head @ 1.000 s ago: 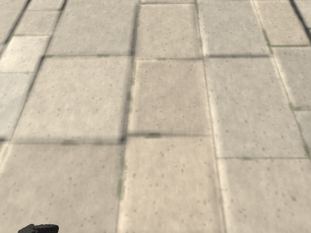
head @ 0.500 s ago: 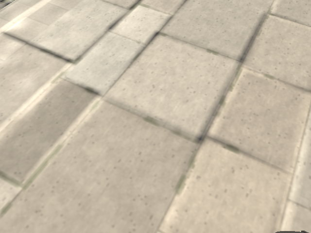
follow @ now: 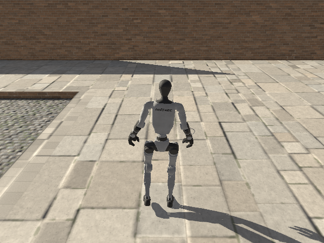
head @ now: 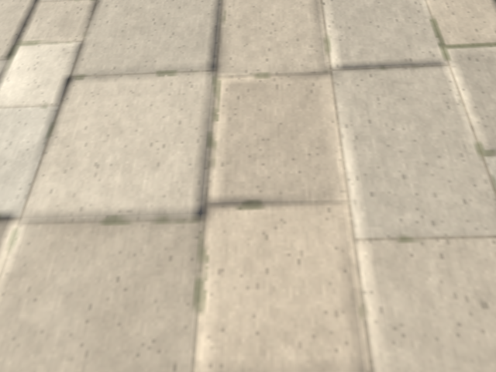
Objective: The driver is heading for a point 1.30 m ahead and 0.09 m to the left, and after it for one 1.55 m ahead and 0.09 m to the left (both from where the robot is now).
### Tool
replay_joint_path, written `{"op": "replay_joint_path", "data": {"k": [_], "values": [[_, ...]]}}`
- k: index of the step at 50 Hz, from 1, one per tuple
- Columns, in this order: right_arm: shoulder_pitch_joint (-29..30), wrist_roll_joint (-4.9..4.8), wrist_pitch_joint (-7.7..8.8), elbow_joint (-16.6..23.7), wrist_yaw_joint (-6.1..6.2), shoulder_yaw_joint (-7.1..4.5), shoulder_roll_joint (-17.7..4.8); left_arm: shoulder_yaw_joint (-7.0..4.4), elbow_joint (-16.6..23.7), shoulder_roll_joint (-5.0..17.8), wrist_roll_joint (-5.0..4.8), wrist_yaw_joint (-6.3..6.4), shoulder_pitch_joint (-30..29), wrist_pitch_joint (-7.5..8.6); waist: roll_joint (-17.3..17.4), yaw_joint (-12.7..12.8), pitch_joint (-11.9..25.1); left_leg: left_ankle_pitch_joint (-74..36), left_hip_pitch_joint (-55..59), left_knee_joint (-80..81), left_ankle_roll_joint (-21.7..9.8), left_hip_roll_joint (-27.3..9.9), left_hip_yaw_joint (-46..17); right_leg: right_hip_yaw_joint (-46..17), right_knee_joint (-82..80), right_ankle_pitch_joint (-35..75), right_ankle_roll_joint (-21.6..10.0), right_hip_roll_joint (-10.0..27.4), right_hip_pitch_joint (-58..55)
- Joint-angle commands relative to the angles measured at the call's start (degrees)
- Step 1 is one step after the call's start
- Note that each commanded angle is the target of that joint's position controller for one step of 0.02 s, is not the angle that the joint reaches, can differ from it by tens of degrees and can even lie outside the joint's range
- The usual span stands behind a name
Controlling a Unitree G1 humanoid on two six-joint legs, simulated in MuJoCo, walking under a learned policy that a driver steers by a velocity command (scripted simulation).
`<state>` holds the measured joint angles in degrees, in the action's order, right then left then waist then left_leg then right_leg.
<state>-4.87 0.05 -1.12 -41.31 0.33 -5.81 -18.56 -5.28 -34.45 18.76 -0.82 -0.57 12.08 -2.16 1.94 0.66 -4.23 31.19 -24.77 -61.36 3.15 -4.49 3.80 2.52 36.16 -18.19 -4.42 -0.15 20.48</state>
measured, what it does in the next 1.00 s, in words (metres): walks ahead: left foot, then right foot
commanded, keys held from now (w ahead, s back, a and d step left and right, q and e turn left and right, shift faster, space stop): w+e+shift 0.22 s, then w+q+shift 0.52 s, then q+shift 0.26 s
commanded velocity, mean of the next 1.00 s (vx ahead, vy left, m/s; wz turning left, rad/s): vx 0.69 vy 0.00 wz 0.13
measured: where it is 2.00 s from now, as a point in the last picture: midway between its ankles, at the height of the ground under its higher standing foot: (256, 234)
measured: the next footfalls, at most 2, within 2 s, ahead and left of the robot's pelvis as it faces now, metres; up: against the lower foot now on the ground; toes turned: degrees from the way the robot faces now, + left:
left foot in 0.46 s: +0.34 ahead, +0.10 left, +0.00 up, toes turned -11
right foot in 0.88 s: +0.79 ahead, -0.11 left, +0.00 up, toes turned +12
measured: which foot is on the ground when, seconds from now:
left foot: up 0.00-0.44, down 0.46-0.90, up 0.92-1.00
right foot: down 0.00-0.48, up 0.50-0.86, down 0.88-1.00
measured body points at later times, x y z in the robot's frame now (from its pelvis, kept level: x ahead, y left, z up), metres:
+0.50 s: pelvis +0.23 +0.02 -0.01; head +0.26 +0.02 +0.44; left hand +0.36 +0.29 -0.12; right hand +0.36 -0.28 -0.09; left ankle +0.30 +0.11 -0.73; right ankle +0.02 -0.08 -0.71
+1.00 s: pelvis +0.61 -0.01 -0.01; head +0.68 +0.01 +0.44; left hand +0.82 +0.26 -0.07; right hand +0.70 -0.29 -0.12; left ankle +0.43 +0.08 -0.61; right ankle +0.75 -0.12 -0.73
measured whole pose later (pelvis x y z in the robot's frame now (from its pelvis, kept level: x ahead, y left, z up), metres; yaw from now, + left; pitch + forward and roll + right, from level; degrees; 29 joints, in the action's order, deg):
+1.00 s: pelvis +0.61 -0.01 -0.01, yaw +13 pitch +3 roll -2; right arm -20.2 -2.0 -0.5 -41.6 1.1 -3.1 -17.6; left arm -1.6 -31.7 14.9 1.4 0.1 -0.8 5.0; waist 0.8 -5.0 -6.5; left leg 31.2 -20.7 -76.2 3.4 2.8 -7.7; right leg 1.0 30.4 -5.5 1.3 -0.1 27.3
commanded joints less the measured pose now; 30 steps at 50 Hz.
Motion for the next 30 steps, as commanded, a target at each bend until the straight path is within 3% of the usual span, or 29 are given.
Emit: {"op": "replay_joint_path", "data": {"k": [1, 3, 5, 11, 13, 16, 19, 21, 22, 23, 24, 25, 26, 27, 28, 29, 30], "values": [[6.21, -0.48, 3.14, 6.78, -0.09, -1.56, -6.52, -2.59, 2.2, 9.52, -2.28, 0.71, 5.74, 2.64, -5.7, 1.87, 7.57, -7.34, -21.4, -2.19, -2.48, 0.43, -8.9, -31.97, -24.3, -20.92, -11.15, 16.2, -19.45], [4.69, -0.25, 4.53, 5.72, -0.73, -1.78, -6.55, -1.74, 3.6, 9.09, -0.86, 1.58, 3.61, 3.06, -8.98, 0.12, 5.82, -14.97, -18.34, 1.79, -2.14, 1.97, -8.71, -30.34, -26.59, -21.99, -9.82, 13.34, -16.05], [5.0, -0.2, 5.94, 4.78, -1.12, -1.48, -5.45, -1.65, 3.33, 9.31, -0.21, 2.19, 5.62, 3.91, -7.25, 0.57, 5.8, -20.47, -17.08, 7.87, -1.33, 3.16, -8.64, -28.22, -26.52, -15.95, -9.08, 11.82, -16.47], [8.29, -0.95, 7.52, 5.16, -1.37, -0.4, -3.65, -1.34, 2.55, 9.96, -0.9, 2.85, 8.3, 4.31, -11.95, 1.47, 2.63, -25.1, -10.55, 22.24, 2.4, 6.52, -8.78, -26.44, -24.69, -9.55, -8.36, 7.85, -9.54], [8.07, -0.92, 7.94, 4.72, -1.9, 0.5, -2.86, -0.63, 2.12, 8.42, -0.91, 2.62, 8.51, 4.54, -13.17, 2.59, 3.03, -27.73, -8.24, 25.73, 2.68, 5.19, -6.88, -23.35, -23.49, -6.27, -7.66, 8.31, -9.62], [10.85, -1.29, 8.55, 5.89, -2.54, 1.45, -2.98, -0.12, 0.95, 8.15, -1.05, 1.61, 10.56, 5.16, -13.0, 5.55, 1.24, -27.51, -8.0, 28.46, 0.45, 3.27, -5.07, -23.82, -23.48, -6.63, -7.97, 11.17, -11.46], [11.02, -1.81, 9.02, 7.03, -3.1, 1.8, -4.38, 0.07, -0.64, 8.3, -0.98, 1.03, 11.77, 5.15, -12.67, 6.14, -0.81, -22.94, -11.09, 30.19, -3.63, 1.8, -3.41, -23.87, -24.41, -2.55, -8.49, 14.77, -17.65], [7.62, -2.09, 9.04, 6.78, -3.34, 1.76, -5.2, 0.06, -1.55, 8.74, -0.4, 0.96, 11.4, 4.79, -12.5, 4.25, -0.06, -20.81, -8.84, 31.5, -6.75, 2.66, -1.2, -20.6, -21.99, 11.14, -7.76, 15.37, -20.91], [2.52, -2.12, 8.94, 5.54, -3.27, 1.27, -6.0, 0.14, -1.5, 8.98, 0.05, 1.06, 9.85, 4.61, -11.47, 1.15, 2.96, -21.71, -1.77, 32.86, -8.58, 4.82, 0.88, -16.83, -16.82, 25.49, -6.58, 13.83, -20.43], [-7.83, -2.07, 8.76, 2.3, -3.04, 0.1, -7.97, 0.58, -1.21, 7.91, 0.72, 1.4, 8.82, 4.48, -8.34, -3.32, 9.57, -22.02, 11.89, 31.05, -10.49, 6.86, 1.4, -11.66, -4.9, 39.35, -5.2, 10.58, -17.08], [-22.74, -2.15, 8.49, -0.7, -2.83, -0.88, -10.71, 1.51, 0.99, 6.69, 1.97, 2.12, 5.58, 4.8, -1.61, -10.23, 17.31, -14.74, 30.96, 29.73, -13.96, 1.28, -9.86, -7.56, 15.41, 37.46, -2.55, 7.3, -3.45], [-27.52, -1.88, 8.46, -1.86, -3.38, -1.86, -15.55, 3.3, 4.47, 0.6, 1.61, 1.9, 7.89, 6.71, 19.23, -6.96, 19.62, 9.5, 45.6, 40.98, -21.89, -10.1, -43.21, -6.08, 36.19, -1.02, 3.05, -2.85, 20.29], [-25.67, -1.98, 8.69, -0.92, -3.67, -0.31, -9.78, 3.26, 4.91, 3.49, -0.58, 1.44, 4.03, 8.66, 13.14, -8.1, 15.23, 16.61, 46.97, 48.42, -21.48, -13.3, -53.72, -11.11, 40.8, -6.62, 2.32, -2.23, 30.53], [-23.72, -0.87, 8.31, -0.34, -2.98, 0.08, -7.89, 2.91, 5.41, 5.3, -1.88, 0.71, -1.22, 10.11, 7.31, -8.5, 8.82, 9.99, 43.65, 47.75, -20.74, -12.67, -46.9, -10.76, 41.57, -2.7, 1.43, 0.5, 35.08], [-23.75, -0.25, 7.87, 0.24, -2.65, 0.24, -7.54, 3.4, 5.42, 4.42, -0.8, 0.39, -3.54, 11.15, 1.01, -8.15, 7.18, 3.63, 39.72, 47.34, -20.47, -10.54, -42.15, -10.32, 39.3, -0.45, 1.13, 2.17, 33.89], [-22.84, -0.24, 7.37, 0.69, -2.55, 0.73, -6.29, 3.39, 5.84, 3.58, 0.68, 0.2, -5.35, 11.9, -2.21, -6.67, 4.35, -1.37, 34.57, 48.36, -20.54, -8.35, -38.6, -10.2, 34.45, 1.58, 1.57, 2.98, 32.34], [-21.41, -0.11, 7.14, 1.02, -2.26, 1.47, -4.53, 3.29, 6.0, 3.03, 1.26, -0.1, -5.13, 11.97, -0.37, -4.25, 2.92, -4.87, 29.88, 49.68, -20.6, -6.11, -35.59, -10.28, 30.45, 3.59, 2.27, 3.62, 28.96]]}}
Keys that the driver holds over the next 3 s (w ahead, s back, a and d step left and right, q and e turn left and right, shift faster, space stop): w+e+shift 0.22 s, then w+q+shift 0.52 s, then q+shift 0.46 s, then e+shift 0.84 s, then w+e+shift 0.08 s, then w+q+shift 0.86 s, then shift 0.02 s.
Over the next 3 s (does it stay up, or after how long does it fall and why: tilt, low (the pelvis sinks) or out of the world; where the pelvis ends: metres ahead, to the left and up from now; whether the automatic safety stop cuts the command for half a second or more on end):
stays up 1.34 0.05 -0.04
